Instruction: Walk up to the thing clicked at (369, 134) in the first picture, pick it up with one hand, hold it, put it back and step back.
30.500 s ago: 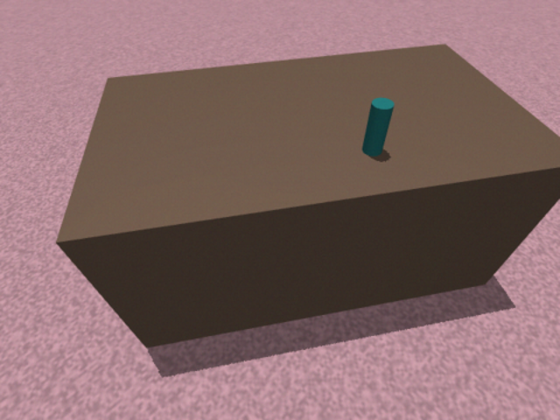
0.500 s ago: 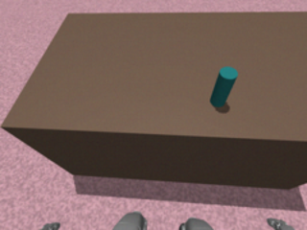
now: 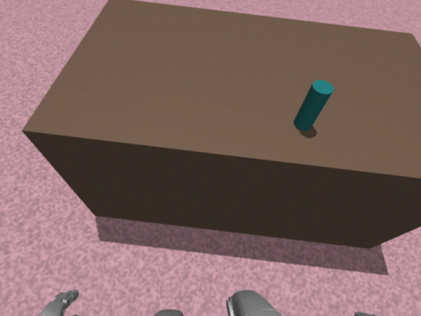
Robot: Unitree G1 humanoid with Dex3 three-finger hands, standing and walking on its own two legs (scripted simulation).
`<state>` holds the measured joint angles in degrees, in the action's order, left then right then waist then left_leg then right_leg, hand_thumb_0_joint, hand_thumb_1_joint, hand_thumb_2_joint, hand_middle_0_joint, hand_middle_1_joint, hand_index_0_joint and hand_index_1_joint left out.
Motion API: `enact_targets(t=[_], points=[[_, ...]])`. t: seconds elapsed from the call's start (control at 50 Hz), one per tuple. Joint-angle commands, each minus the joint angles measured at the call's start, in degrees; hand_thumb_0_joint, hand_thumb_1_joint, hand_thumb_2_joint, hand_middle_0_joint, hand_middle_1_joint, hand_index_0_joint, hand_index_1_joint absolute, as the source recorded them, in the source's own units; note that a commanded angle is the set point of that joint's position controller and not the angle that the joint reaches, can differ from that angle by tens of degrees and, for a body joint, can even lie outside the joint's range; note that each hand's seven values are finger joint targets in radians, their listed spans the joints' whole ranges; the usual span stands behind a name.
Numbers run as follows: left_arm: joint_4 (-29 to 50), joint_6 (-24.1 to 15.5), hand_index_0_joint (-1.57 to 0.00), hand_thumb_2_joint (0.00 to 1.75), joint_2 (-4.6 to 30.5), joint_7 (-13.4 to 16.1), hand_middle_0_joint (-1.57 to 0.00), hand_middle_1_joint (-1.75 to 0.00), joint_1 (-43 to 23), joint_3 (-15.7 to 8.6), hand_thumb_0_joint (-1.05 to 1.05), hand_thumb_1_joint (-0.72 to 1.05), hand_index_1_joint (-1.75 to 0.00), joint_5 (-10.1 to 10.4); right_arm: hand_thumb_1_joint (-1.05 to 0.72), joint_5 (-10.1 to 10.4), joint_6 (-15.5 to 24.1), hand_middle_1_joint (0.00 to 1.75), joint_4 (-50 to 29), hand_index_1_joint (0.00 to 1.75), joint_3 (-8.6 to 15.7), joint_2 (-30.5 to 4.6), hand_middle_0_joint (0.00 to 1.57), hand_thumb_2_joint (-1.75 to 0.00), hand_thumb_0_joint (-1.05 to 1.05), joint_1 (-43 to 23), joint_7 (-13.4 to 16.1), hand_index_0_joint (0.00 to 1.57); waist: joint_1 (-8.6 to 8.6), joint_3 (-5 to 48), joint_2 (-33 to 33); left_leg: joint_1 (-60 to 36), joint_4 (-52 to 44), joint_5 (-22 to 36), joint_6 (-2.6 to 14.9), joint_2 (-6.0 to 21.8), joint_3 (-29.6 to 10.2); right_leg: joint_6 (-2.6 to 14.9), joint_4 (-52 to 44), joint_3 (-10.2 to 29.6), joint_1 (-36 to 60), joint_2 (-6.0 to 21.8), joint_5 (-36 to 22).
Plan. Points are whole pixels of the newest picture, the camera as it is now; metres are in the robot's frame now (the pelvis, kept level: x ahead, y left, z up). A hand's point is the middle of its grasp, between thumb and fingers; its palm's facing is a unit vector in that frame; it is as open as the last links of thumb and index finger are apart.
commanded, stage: step back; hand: right
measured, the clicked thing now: (311, 106) +0.65 -0.25 -0.05
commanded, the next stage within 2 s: none
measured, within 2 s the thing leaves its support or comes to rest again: neither
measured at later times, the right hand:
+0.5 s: hand out of the picture -0.07 -0.28 -0.16, palm faces +0.01 +0.92 -0.38, open 7.4 cm
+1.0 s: hand out of the picture -0.18 -0.30 -0.16, palm faces +0.05 +0.91 -0.42, open 7.4 cm
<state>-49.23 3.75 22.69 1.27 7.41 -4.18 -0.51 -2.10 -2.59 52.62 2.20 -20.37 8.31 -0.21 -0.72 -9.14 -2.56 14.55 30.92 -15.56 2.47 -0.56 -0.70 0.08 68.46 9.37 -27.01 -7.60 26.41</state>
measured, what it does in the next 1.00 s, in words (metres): walks backwards: right foot, then left foot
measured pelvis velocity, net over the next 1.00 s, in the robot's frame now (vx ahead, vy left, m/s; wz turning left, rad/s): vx -0.30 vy -0.01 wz -0.10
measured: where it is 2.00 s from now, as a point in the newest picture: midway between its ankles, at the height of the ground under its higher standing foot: outside the picture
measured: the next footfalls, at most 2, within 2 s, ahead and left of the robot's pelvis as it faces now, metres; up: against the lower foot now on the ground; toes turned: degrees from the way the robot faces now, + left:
right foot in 0.22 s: -0.05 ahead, -0.13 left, +0.00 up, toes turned -2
left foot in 0.56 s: -0.15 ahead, +0.12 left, +0.00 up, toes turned -4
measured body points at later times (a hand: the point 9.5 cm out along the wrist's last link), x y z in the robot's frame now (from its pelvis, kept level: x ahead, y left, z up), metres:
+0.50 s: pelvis -0.14 +0.00 -0.01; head -0.07 -0.02 +0.44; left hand +0.01 +0.30 -0.11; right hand -0.07 -0.32 -0.14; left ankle -0.18 +0.13 -0.69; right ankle -0.09 -0.13 -0.74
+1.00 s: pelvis -0.30 -0.01 -0.02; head -0.24 -0.02 +0.42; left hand -0.19 +0.30 -0.14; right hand -0.19 -0.34 -0.13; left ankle -0.19 +0.12 -0.74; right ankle -0.32 -0.14 -0.74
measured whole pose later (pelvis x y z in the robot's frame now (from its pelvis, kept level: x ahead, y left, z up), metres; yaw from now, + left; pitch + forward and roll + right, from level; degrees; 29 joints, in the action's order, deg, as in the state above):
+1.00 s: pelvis -0.30 -0.01 -0.02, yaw -6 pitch -4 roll -3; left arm -50.1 3.1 21.1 -0.2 10.1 -3.9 -2.0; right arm -1.0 -2.7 46.3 3.1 -24.2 4.7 0.5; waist -0.7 -11.8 3.9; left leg 25.1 41.3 -13.7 0.0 5.4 -2.5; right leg -0.4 37.0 1.6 -12.3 -3.7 21.5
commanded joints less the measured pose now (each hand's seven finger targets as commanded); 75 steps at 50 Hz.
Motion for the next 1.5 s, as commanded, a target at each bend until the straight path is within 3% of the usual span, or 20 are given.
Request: enact_targets(t=[0.0,0.18,0.22,0.24,0.26,0.34,0.48,0.54,0.6,0.68,0.9,0.94,0.98,1.0,1.06,1.24,1.3,1.32,1.38,1.48], points=[[4.8,-2.3,-0.2,0.9,8.4,0.6,-0.2,-0.3,1.8,-2.7,0.0,0.9,-0.3,-0.7,-0.9,1.0,1.7,0.3,-5.5,0.3,4.1,-12.9,0.2,-0.9,0.0,0.9,2.0,0.2,1.81,11.4,10.8,-19.7,-3.4,34.1,9.75,13.4,-11.1,-2.25,-6.7,0.1,-6.5,1.8,0.9],[1.3,-3.6,-0.2,0.9,8.6,0.0,-0.2,-0.3,10.0,-2.9,0.0,0.9,-0.3,-1.6,-0.9,1.9,0.1,0.3,-8.5,0.3,4.6,-15.4,0.2,-0.9,0.0,-3.7,1.2,0.2,-0.55,15.4,9.1,-5.8,3.2,16.2,6.64,12.7,-8.6,0.63,-46.0,-8.3,17.6,5.9,-16.0],[2.5,-4.1,-0.2,0.9,14.5,-0.1,-0.2,-0.3,8.8,-4.5,0.0,0.9,-0.3,-2.5,-0.9,2.5,0.2,0.3,-9.4,0.3,3.3,-11.7,0.2,-0.9,0.0,-3.4,0.9,0.2,-0.34,13.1,-6.6,10.4,12.9,-2.9,0.13,2.9,-4.8,5.9,-47.5,12.3,21.3,18.5,-21.2],[4.5,-3.6,-0.2,0.9,19.5,-0.3,-0.2,-0.3,4.2,-5.2,0.0,0.9,-0.3,-2.0,-0.9,2.5,-0.2,0.3,-9.4,0.3,3.8,-11.8,0.2,-0.9,0.0,-5.8,1.6,0.2,-2.95,8.9,-15.5,9.4,26.9,-20.5,-2.32,-4.7,-2.9,16.51,-51.7,22.3,8.3,29.2,-23.4],[6.6,-4.0,-0.2,0.9,18.5,0.0,-0.2,-0.3,0.0,-5.1,0.0,0.9,-0.3,-2.3,-0.9,2.3,-0.4,0.3,-8.2,0.3,4.5,-13.7,0.2,-0.9,0.0,-4.0,1.9,0.2,-1.24,5.3,-13.5,6.8,35.9,-21.0,-2.76,-2.4,-8.8,18.01,-52.1,24.3,1.9,31.2,-24.8],[8.1,-3.5,-0.2,0.9,11.9,0.3,-0.2,-0.3,-2.7,-4.2,0.0,0.9,-0.3,-1.5,-0.9,2.7,0.4,0.3,-5.7,0.3,3.4,-12.4,0.2,-0.9,0.0,1.0,1.8,0.2,1.29,6.7,-4.6,10.1,38.5,-12.7,-3.01,-6.9,-8.0,10.77,-45.0,3.1,9.4,18.8,-33.4],[9.0,-1.9,-0.2,0.9,11.0,0.6,-0.2,-0.3,1.9,-3.8,0.0,0.9,-0.3,-1.6,-0.9,1.5,2.0,0.3,-6.5,0.3,3.0,-11.3,0.2,-0.9,0.0,4.0,2.3,0.2,-1.7,13.9,-9.6,9.2,6.4,-12.1,-3.42,-0.4,-2.1,10.82,-36.8,3.1,27.6,20.3,-38.8],[10.2,-0.5,-0.2,0.9,10.7,0.0,-0.2,-0.3,0.1,-3.0,0.0,0.9,-0.3,-0.6,-0.9,0.2,2.6,0.3,-4.8,0.3,4.2,-12.2,0.2,-0.9,0.0,7.7,2.1,0.2,0.3,14.6,-5.7,-3.1,-10.7,8.4,-1.93,0.4,-2.3,5.88,-29.5,0.4,17.6,16.0,-29.6],[10.7,-0.3,-0.2,0.9,10.7,1.0,-0.2,-0.3,-4.6,-3.6,0.0,0.9,-0.3,-1.2,-0.9,-0.8,2.5,0.3,-7.6,0.3,6.7,-23.7,0.2,-0.9,0.0,3.5,1.3,0.2,4.23,11.5,16.7,2.2,-13.0,19.2,14.15,25.1,-31.5,0.27,-4.3,0.6,1.5,2.2,12.9],[7.1,-0.3,-0.2,0.9,10.3,0.0,-0.2,-0.3,2.2,-3.8,0.0,0.9,-0.3,-0.1,-0.9,-0.5,3.1,0.3,-8.7,0.3,4.4,-15.1,0.2,-0.9,0.0,-3.8,2.3,0.2,-2.53,7.4,9.5,-1.4,-7.6,27.2,8.44,13.6,-11.6,0.88,6.0,3.5,-3.2,0.4,1.0],[3.9,-2.4,-0.2,0.9,8.4,-0.8,-0.2,-0.3,7.1,-2.8,0.0,0.9,-0.3,-1.2,-0.9,0.6,0.9,0.3,-9.9,0.3,5.1,-17.3,0.2,-0.9,0.0,-0.3,1.8,0.2,0.32,16.0,13.9,-7.6,2.7,21.5,8.58,13.1,-8.7,-0.74,-40.1,-8.8,13.0,5.8,-8.0],[1.9,-2.8,-0.2,0.9,10.8,-0.6,-0.2,-0.3,10.3,-3.5,0.0,0.9,-0.3,-1.9,-0.9,1.4,0.3,0.3,-10.7,0.3,4.1,-15.4,0.2,-0.9,0.0,-2.0,1.4,0.2,-1.57,15.9,9.4,2.2,6.1,11.4,4.58,10.0,-7.5,1.63,-45.2,-5.6,20.3,7.6,-15.6],[4.8,-2.3,-0.2,0.9,21.2,-1.0,-0.2,-0.3,4.1,-5.8,0.0,0.9,-0.3,-2.3,-0.9,1.8,0.2,0.3,-11.9,0.3,3.9,-12.0,0.2,-0.9,0.0,-3.6,2.4,0.2,-3.22,9.7,-14.9,13.2,27.5,-19.8,-2.13,-4.9,-3.4,15.15,-52.2,21.5,6.4,29.0,-11.6],[6.9,-2.6,-0.2,0.9,21.5,-0.6,-0.2,-0.3,-0.9,-5.8,0.0,0.9,-0.3,-2.1,-0.9,1.9,0.0,0.3,-10.7,0.3,5.1,-14.7,0.2,-0.9,0.0,-2.2,2.8,0.2,-1.54,5.0,-14.3,8.6,36.0,-21.0,-2.62,-1.3,-8.4,17.3,-54.1,25.3,-4.6,32.4,-11.2],[7.8,-2.8,-0.2,0.9,13.1,-0.1,-0.2,-0.3,-5.0,-3.8,0.0,0.9,-0.3,-1.9,-0.9,2.4,0.4,0.3,-7.4,0.3,3.9,-13.7,0.2,-0.9,0.0,1.6,2.0,0.2,1.85,4.1,-4.3,10.5,38.6,-12.6,-2.03,-5.9,-8.0,11.43,-45.8,4.1,2.6,20.7,-24.0],[8.9,-0.2,-0.2,0.9,12.0,0.2,-0.2,-0.3,0.7,-3.2,0.0,0.9,-0.3,-1.2,-0.9,0.4,3.1,0.3,-6.2,0.3,3.2,-10.8,0.2,-0.9,0.0,7.8,2.4,0.2,-0.33,14.7,-6.9,1.6,-10.9,5.0,-2.48,-2.0,2.0,7.29,-27.5,-1.0,22.2,17.4,-34.9],[10.0,0.4,-0.2,0.9,10.2,0.5,-0.2,-0.3,-0.6,-2.5,0.0,0.9,-0.3,-0.7,-0.9,-0.4,2.3,0.3,-8.4,0.3,5.9,-23.9,0.2,-0.9,0.0,3.9,1.9,0.2,0.8,12.9,13.7,0.4,-10.7,22.3,13.06,24.2,-28.9,0.32,-6.5,-4.6,0.5,4.9,11.1],[9.6,0.5,-0.2,0.9,11.7,0.7,-0.2,-0.3,-2.4,-2.8,0.0,0.9,-0.3,-1.0,-0.9,-0.4,2.8,0.3,-9.0,0.3,6.4,-24.5,0.2,-0.9,0.0,0.7,2.5,0.2,1.24,11.0,15.4,7.0,-12.8,18.6,16.14,27.4,-33.1,0.51,0.4,-0.7,3.7,6.8,10.2],[6.7,0.5,-0.2,0.9,11.1,-0.6,-0.2,-0.3,1.6,-3.3,0.0,0.9,-0.3,-0.3,-0.9,-0.7,3.1,0.3,-9.2,0.3,4.0,-16.6,0.2,-0.9,0.0,-2.4,2.9,0.2,-2.28,10.7,7.8,2.4,-6.4,26.3,9.79,15.1,-12.8,0.92,5.2,2.0,1.3,2.8,2.9],[5.9,-2.1,-0.2,0.9,9.1,-1.8,-0.2,-0.3,1.6,-2.1,0.0,0.9,-0.3,-1.1,-0.9,-0.4,3.3,0.3,-7.6,0.3,4.4,-14.8,0.2,-0.9,0.0,1.1,2.0,0.2,1.32,12.1,12.0,-7.8,-7.0,-2.3,8.49,11.9,-11.9,-0.74,-24.4,-4.3,3.2,6.9,2.5]])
